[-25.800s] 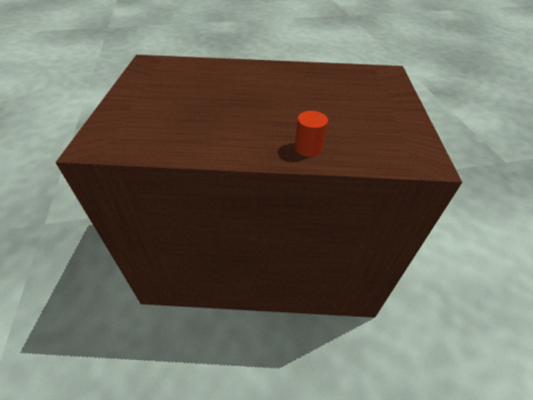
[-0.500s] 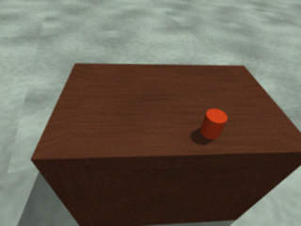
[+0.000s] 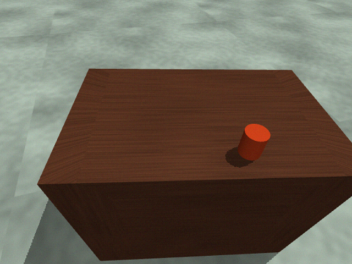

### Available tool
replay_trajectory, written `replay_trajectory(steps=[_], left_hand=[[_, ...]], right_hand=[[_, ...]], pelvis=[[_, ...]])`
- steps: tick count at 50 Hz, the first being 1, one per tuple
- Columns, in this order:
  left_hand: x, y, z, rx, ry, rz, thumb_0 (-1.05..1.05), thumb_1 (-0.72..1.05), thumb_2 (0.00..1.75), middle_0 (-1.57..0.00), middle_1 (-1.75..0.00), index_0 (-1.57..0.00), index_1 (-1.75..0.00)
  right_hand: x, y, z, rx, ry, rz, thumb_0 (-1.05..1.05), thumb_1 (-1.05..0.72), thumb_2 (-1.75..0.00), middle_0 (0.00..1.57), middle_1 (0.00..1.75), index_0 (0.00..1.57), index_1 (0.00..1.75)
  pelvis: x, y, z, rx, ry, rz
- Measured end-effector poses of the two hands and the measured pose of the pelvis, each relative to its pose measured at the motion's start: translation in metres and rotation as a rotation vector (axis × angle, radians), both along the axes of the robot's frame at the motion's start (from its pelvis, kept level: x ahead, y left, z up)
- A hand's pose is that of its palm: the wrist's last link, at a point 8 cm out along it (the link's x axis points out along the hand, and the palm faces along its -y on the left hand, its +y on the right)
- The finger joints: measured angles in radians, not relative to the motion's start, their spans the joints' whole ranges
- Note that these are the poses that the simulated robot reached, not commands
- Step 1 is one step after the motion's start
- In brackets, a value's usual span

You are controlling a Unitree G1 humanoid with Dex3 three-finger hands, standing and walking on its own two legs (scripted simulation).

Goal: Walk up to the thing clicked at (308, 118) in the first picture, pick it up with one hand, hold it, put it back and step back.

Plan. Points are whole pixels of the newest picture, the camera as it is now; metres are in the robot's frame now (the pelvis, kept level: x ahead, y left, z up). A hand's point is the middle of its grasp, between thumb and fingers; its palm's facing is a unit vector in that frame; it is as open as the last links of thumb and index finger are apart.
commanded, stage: home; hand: right
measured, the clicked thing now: (253, 142) +0.47 -0.22 +0.01
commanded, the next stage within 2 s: stand in 0.82 s
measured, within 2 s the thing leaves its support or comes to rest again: neither
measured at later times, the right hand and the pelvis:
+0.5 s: hand out of the picture +0.10 -0.25 -0.15, palm faces -0.04 +0.93 -0.37, open 17.4 cm; pelvis +0.02 +0.01 +0.00, yaw +0 degrees
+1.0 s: hand out of the picture +0.09 -0.25 -0.15, palm faces -0.04 +0.93 -0.36, open 17.1 cm; pelvis +0.02 +0.01 +0.00, yaw +1 degrees
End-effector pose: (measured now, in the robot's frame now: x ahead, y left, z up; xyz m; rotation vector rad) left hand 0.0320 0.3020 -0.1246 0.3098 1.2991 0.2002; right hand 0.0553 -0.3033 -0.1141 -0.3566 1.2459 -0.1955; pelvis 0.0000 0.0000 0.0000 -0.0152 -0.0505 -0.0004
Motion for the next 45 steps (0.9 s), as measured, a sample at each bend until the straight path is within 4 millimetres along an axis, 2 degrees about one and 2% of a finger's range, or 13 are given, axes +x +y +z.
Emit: replay_trajectory(steps=[12, 19, 45], left_hand=[[0.041, -0.002, 0.002, -0.006, -0.062, -0.017, 0.00, 0.90, 0.90, -0.20, -0.30, -0.20, -0.30], [0.053, -0.001, 0.004, -0.007, -0.084, -0.020, 0.00, 0.90, 0.90, -0.21, -0.30, -0.20, -0.30], [0.028, 0.006, 0.004, 0.004, -0.017, 0.008, 0.00, 0.90, 0.90, -0.20, -0.30, -0.20, -0.30]], right_hand=[[0.029, 0.004, 0.004, -0.001, -0.036, 0.007, -0.01, 0.53, -0.06, 0.06, 0.06, 0.06, 0.06], [0.037, 0.007, 0.006, -0.004, -0.050, 0.008, -0.01, 0.52, -0.07, 0.06, 0.06, 0.06, 0.06], [0.028, 0.010, 0.000, 0.011, -0.004, -0.012, -0.01, 0.51, -0.07, 0.06, 0.06, 0.06, 0.06]], pelvis=[[0.014, 0.002, 0.001, 0.003, 0.000, -0.003], [0.017, 0.004, 0.002, 0.004, -0.003, -0.003], [0.017, 0.007, 0.003, 0.007, 0.004, 0.008]])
